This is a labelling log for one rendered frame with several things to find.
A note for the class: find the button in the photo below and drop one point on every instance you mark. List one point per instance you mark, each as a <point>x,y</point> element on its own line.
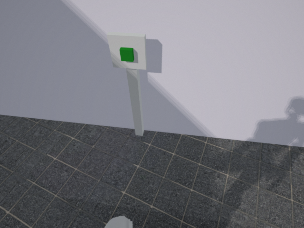
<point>126,54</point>

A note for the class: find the panel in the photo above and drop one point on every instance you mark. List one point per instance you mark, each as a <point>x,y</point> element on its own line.
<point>137,41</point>

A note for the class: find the robot left thigh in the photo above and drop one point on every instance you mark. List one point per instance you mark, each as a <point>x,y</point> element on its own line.
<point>119,222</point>

